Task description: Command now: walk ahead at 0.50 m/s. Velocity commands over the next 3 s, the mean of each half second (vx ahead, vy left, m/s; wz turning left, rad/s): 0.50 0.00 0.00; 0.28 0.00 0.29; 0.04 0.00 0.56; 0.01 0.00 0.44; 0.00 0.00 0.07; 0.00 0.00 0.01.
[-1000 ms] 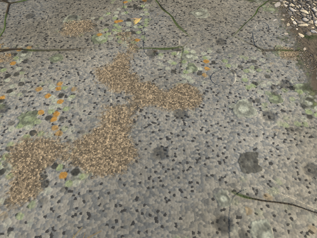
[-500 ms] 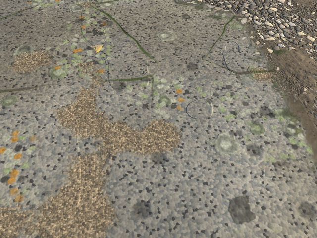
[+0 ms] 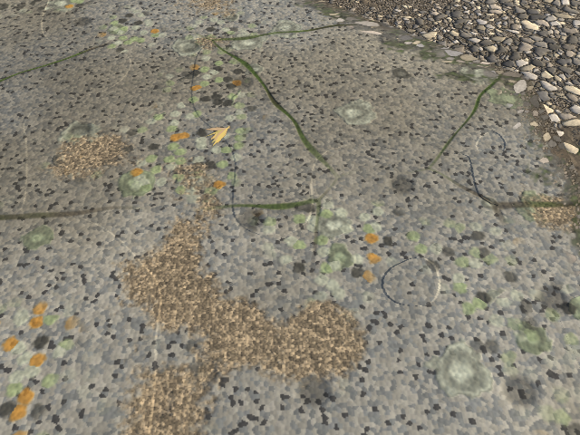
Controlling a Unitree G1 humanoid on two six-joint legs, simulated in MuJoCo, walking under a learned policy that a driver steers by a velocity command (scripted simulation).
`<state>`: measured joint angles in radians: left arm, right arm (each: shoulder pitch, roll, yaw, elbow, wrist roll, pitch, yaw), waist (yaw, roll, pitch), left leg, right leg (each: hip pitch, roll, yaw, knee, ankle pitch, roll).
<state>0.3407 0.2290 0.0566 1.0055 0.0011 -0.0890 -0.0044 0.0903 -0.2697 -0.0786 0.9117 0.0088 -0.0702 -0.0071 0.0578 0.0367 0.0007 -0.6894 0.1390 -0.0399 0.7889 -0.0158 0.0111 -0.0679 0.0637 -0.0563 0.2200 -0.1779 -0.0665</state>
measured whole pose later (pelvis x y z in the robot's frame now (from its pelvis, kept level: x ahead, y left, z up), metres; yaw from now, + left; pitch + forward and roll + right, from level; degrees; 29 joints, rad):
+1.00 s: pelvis +0.49 +0.02 -0.01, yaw +11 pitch +2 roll -1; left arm 0.08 0.25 0.06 0.90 0.03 -0.04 0.03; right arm 0.19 -0.30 -0.10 0.85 0.02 0.04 -0.04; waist -0.01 0.03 0.06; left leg -0.59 0.07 0.02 1.02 -0.38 -0.04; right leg -0.34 -0.05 -0.16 0.41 -0.10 -0.04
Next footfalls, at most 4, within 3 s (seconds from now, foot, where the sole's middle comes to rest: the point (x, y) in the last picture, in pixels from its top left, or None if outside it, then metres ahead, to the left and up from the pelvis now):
0.22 left None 0.32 0.16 -0.79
0.74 right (358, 389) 0.62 -0.08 -0.79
1.18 left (250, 416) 0.54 0.18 -0.79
1.66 right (333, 372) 0.66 -0.02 -0.79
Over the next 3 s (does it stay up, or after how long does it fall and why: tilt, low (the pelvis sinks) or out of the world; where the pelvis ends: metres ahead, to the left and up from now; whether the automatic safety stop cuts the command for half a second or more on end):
stays up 0.54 0.08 -0.01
